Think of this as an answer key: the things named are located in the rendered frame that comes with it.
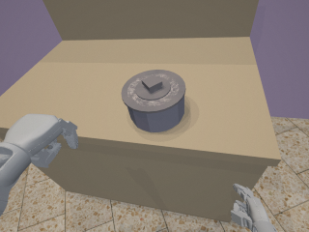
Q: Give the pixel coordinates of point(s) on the robot left forearm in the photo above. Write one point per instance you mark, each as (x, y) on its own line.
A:
(13, 161)

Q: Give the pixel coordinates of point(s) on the left robot hand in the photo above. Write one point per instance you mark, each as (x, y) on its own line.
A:
(33, 132)

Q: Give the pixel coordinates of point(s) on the knob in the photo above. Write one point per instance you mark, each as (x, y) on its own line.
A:
(152, 82)

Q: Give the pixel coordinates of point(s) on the lid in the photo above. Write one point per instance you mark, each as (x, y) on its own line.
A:
(138, 98)

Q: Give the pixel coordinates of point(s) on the table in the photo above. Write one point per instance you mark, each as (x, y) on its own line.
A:
(225, 136)

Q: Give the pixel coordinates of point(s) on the right robot hand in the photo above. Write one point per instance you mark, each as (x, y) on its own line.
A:
(246, 214)

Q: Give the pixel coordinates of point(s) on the robot right forearm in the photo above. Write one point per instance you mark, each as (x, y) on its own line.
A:
(263, 226)

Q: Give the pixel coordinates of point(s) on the pot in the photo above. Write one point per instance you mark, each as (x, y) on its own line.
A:
(160, 121)

